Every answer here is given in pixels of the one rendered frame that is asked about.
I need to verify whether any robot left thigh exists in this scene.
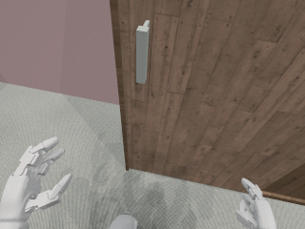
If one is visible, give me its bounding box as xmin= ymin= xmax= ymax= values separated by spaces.
xmin=108 ymin=215 xmax=138 ymax=229

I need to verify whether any robot left forearm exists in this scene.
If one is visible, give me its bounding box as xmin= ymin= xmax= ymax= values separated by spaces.
xmin=0 ymin=219 xmax=30 ymax=229

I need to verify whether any handle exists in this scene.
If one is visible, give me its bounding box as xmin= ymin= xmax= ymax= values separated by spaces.
xmin=136 ymin=20 xmax=150 ymax=84

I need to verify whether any right robot hand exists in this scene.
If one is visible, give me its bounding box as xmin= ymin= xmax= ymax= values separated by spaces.
xmin=236 ymin=177 xmax=277 ymax=229

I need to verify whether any wardrobe door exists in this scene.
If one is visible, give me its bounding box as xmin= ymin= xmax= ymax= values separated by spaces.
xmin=261 ymin=163 xmax=305 ymax=199
xmin=118 ymin=0 xmax=305 ymax=194

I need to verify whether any left robot hand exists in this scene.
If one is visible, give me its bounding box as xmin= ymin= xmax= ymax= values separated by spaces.
xmin=0 ymin=136 xmax=72 ymax=221

